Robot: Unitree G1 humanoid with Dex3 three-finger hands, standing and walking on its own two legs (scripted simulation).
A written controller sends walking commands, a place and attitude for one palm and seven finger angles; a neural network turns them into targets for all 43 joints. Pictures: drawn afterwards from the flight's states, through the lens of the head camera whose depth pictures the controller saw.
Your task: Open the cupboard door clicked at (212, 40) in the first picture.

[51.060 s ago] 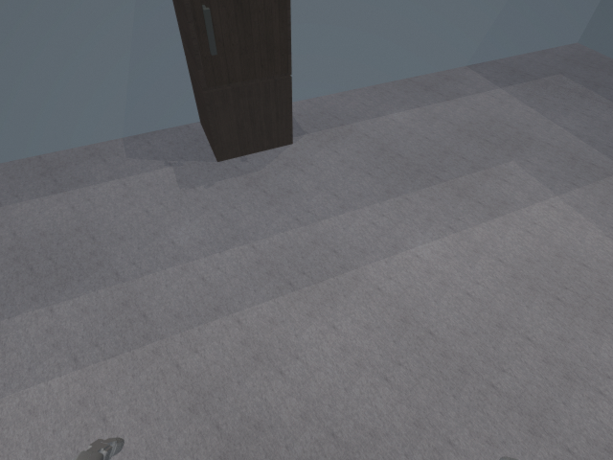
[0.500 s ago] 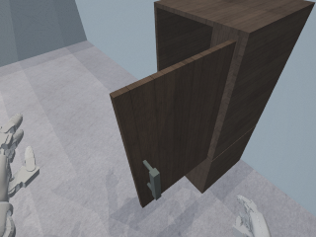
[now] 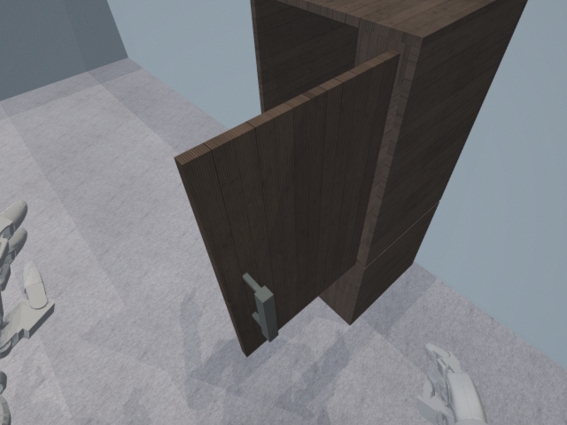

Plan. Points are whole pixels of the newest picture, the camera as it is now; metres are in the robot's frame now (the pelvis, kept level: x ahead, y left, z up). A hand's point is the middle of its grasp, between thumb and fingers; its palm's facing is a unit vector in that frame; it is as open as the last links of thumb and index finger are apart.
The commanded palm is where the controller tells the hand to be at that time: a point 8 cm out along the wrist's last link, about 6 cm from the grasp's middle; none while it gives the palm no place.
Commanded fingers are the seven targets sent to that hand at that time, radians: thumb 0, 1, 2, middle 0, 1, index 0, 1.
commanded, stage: step back with the hand held close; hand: left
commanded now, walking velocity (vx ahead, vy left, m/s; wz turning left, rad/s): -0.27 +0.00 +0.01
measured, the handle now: (260, 308) +0.34 +0.08 -0.11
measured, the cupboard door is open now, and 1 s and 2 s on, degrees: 89 89 89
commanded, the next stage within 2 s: stop stepping back and stand still in 1.02 s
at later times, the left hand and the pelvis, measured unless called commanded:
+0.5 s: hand out of the picture +0.12 +0.29 +0.14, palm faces +0.44 -0.74 -0.52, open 7.4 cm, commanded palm +0.05 +0.33 +0.17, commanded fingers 0.00 0.90 0.90 -0.20 -0.30 -0.20 -0.30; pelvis -0.08 +0.02 -0.01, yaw +2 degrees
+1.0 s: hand out of the picture +0.02 +0.29 +0.16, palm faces +0.53 -0.69 -0.50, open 7.4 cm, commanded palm -0.04 +0.31 +0.17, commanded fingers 0.00 0.90 0.90 -0.20 -0.30 -0.20 -0.30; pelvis -0.16 +0.00 -0.02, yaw +4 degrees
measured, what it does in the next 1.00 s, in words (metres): walks backwards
